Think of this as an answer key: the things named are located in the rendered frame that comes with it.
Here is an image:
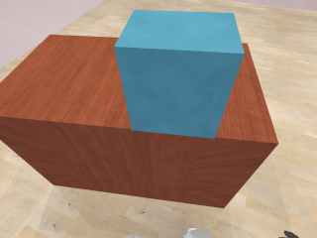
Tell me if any carton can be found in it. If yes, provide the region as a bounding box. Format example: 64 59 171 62
114 10 245 139

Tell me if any pedestal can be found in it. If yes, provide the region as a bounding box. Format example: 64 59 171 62
0 34 279 208

